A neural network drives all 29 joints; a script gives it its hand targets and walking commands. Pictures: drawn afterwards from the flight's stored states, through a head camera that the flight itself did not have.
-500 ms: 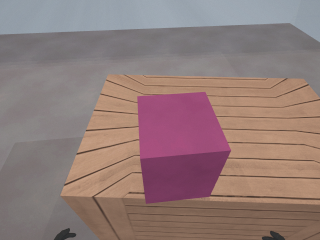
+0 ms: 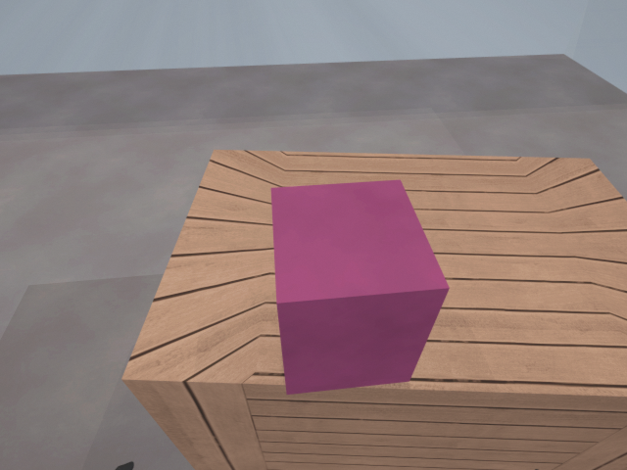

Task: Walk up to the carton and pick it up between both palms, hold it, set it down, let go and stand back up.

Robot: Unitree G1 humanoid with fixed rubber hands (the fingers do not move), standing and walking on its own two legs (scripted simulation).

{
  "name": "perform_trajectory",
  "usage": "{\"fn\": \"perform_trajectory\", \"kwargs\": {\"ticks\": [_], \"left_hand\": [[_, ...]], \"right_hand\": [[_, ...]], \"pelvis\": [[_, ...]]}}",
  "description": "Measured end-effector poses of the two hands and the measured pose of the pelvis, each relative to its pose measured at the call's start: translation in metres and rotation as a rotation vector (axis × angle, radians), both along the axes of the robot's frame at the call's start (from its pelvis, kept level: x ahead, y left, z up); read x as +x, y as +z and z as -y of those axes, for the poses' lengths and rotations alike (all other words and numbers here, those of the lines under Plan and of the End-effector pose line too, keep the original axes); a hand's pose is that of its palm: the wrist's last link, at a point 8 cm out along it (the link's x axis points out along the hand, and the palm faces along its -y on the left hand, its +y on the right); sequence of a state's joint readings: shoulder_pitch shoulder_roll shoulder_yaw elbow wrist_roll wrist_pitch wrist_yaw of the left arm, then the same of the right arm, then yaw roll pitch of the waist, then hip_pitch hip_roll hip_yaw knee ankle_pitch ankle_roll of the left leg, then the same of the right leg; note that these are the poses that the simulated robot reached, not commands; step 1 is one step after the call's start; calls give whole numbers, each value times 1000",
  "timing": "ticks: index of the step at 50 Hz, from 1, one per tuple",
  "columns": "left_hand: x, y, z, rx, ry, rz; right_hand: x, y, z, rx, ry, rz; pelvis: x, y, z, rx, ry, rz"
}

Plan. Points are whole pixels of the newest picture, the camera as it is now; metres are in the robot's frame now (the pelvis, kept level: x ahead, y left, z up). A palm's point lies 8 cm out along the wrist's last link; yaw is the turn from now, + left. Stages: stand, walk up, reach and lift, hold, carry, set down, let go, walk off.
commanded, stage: stand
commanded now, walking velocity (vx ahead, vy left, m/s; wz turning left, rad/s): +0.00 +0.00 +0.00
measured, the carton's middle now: (342, 288) +0.40 +0.01 +0.00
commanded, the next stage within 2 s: none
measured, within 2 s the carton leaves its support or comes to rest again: neither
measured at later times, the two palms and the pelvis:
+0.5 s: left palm out of the picture +0.07 +0.30 -0.10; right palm out of the picture +0.11 -0.28 -0.10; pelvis -0.01 +0.00 +0.00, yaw +0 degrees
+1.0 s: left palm out of the picture +0.06 +0.30 -0.10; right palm out of the picture +0.10 -0.28 -0.10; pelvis -0.01 +0.00 +0.00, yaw +0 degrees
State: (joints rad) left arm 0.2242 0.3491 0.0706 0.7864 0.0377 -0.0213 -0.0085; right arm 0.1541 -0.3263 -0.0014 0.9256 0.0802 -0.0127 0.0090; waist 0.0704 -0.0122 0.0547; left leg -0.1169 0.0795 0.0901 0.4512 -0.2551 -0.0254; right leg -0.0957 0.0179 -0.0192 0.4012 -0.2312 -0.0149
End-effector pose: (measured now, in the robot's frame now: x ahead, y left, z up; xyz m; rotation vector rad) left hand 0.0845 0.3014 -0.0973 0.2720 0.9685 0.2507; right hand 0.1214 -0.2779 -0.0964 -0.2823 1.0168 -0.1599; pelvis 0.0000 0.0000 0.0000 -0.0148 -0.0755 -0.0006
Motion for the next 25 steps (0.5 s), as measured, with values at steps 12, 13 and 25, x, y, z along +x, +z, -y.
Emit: {"fn": "perform_trajectory", "kwargs": {"ticks": [12, 13, 25], "left_hand": [[-9, -2, 0, -3, 7, -15], [-10, -3, 0, -3, 8, -16], [-17, -5, -1, -6, 16, -36]], "right_hand": [[-10, -2, 2, -3, -10, -18], [-11, -2, 2, -4, -11, -19], [-16, -3, 3, -5, -16, -29]], "pelvis": [[-4, 0, 0, 0, 0, 6], [-5, 0, 0, 0, 0, 7], [-7, 0, 0, 0, 0, 10]]}}
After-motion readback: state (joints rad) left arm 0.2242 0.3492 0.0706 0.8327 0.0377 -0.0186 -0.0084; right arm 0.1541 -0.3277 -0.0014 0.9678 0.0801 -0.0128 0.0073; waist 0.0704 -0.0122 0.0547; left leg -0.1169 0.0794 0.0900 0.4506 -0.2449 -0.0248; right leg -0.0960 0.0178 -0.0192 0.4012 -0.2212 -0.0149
